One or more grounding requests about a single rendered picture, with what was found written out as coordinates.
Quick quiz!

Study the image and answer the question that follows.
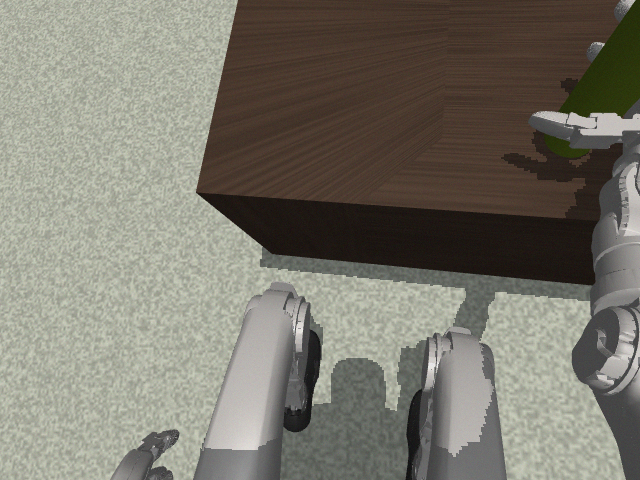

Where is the can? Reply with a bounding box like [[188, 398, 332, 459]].
[[544, 0, 640, 158]]

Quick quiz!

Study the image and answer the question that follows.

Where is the left robot hand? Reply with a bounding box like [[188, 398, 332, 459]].
[[110, 430, 179, 480]]

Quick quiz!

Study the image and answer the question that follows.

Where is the right robot hand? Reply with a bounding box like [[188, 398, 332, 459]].
[[528, 0, 640, 154]]

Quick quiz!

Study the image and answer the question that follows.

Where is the right robot foot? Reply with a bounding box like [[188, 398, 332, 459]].
[[406, 389, 422, 480]]

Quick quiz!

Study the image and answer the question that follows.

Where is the left robot foot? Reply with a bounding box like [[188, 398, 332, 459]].
[[283, 330, 321, 432]]

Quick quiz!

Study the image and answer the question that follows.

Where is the right robot arm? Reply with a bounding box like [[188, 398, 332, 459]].
[[572, 144, 640, 480]]

